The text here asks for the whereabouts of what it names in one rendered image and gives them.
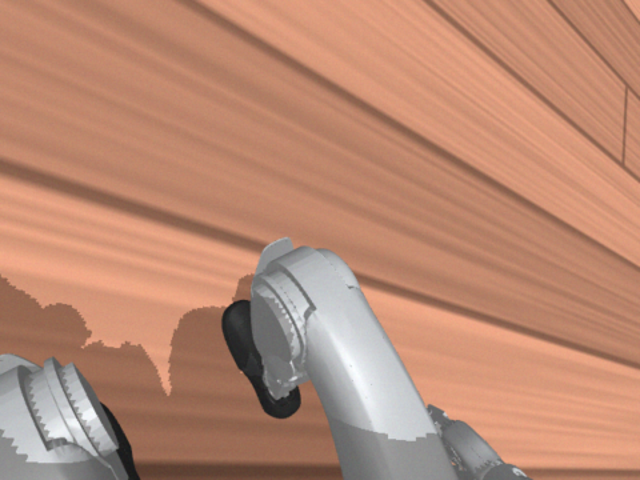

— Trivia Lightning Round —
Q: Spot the left robot foot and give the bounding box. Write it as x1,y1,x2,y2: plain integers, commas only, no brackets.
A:
100,402,141,480

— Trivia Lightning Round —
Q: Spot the right robot hand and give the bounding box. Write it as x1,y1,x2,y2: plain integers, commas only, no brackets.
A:
427,404,505,480

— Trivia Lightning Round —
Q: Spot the right robot arm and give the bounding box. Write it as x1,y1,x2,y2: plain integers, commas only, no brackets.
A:
483,464,533,480

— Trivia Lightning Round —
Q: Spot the right robot foot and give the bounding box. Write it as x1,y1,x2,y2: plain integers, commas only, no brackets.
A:
222,300,301,419

